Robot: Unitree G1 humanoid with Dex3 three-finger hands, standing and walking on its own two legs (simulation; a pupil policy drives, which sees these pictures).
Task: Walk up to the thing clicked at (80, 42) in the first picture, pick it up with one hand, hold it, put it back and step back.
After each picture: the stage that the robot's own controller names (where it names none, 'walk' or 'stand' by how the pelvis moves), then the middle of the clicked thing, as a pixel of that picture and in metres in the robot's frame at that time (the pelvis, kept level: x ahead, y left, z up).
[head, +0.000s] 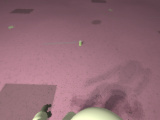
stand; (80, 43) +1.64 +0.28 -0.72
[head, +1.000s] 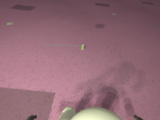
walk; (82, 47) +1.50 +0.16 -0.70
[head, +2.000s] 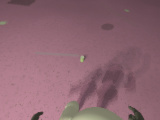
walk; (82, 58) +0.98 +0.15 -0.70
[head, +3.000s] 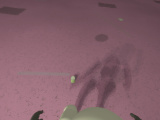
walk; (72, 79) +0.60 +0.20 -0.71
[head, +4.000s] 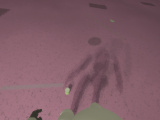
walk; (67, 91) +0.42 +0.19 -0.72
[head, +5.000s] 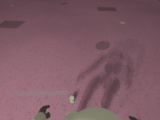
stand; (72, 99) +0.34 +0.22 -0.72
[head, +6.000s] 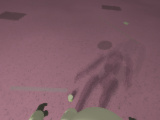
stand; (70, 98) +0.33 +0.20 -0.71
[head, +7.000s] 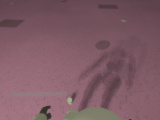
stand; (70, 101) +0.30 +0.25 -0.72
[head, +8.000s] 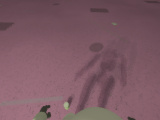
stand; (66, 105) +0.26 +0.25 -0.73
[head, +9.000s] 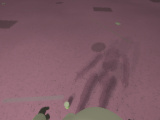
stand; (67, 105) +0.26 +0.25 -0.73
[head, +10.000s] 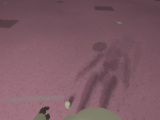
stand; (67, 105) +0.26 +0.24 -0.73
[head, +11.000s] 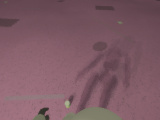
stand; (67, 104) +0.26 +0.24 -0.73
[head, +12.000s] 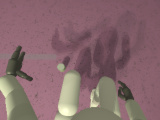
go down; (61, 67) +0.34 +0.26 -0.36
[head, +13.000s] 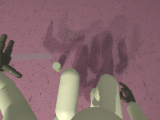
go down; (57, 67) +0.34 +0.28 -0.30
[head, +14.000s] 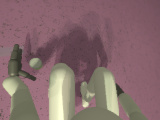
close in; (36, 64) +0.32 +0.30 -0.22
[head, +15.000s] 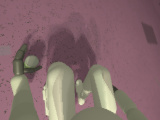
close; (30, 63) +0.33 +0.29 -0.21
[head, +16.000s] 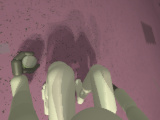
lift; (29, 63) +0.32 +0.29 -0.22
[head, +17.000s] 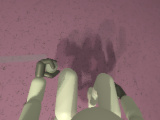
lift; (51, 68) +0.30 +0.27 -0.09
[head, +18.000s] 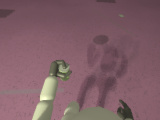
lift; (64, 72) +0.32 +0.18 +0.04
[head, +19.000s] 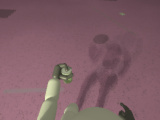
hold; (67, 75) +0.32 +0.17 -0.01
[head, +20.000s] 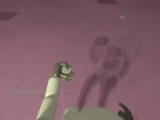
hold; (67, 73) +0.33 +0.17 +0.00
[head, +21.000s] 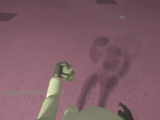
hold; (68, 73) +0.33 +0.16 +0.00
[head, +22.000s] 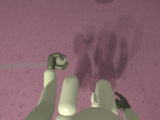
crouch; (61, 63) +0.38 +0.21 -0.09
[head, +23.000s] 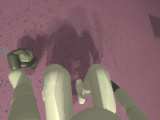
lower; (27, 59) +0.36 +0.30 -0.22
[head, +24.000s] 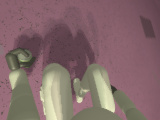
lower; (25, 59) +0.36 +0.30 -0.22
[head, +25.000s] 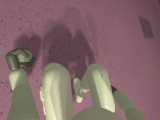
lower; (25, 59) +0.36 +0.30 -0.22
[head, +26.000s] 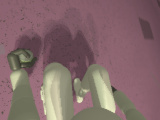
lower; (26, 59) +0.35 +0.30 -0.22
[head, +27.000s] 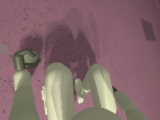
loosen; (30, 59) +0.35 +0.29 -0.22
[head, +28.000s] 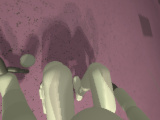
withdraw; (27, 61) +0.34 +0.28 -0.22
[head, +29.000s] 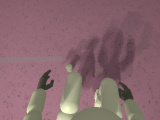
walk; (69, 68) +0.38 +0.23 -0.39
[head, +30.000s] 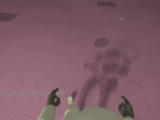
stand; (70, 100) +0.30 +0.19 -0.66
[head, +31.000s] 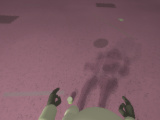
stand; (70, 100) +0.31 +0.21 -0.66
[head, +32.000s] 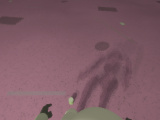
stand; (71, 100) +0.31 +0.20 -0.71
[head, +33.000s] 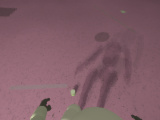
walk; (73, 92) +0.34 +0.18 -0.71
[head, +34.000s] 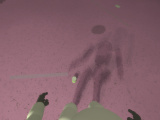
walk; (74, 79) +0.49 +0.15 -0.71
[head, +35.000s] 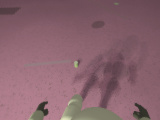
walk; (76, 64) +0.80 +0.28 -0.69
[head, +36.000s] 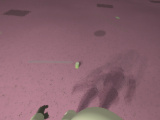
stand; (77, 65) +0.94 +0.21 -0.72
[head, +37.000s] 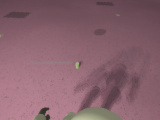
stand; (77, 65) +0.93 +0.23 -0.73
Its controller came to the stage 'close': yes
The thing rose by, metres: 0.71
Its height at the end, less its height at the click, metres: +0.00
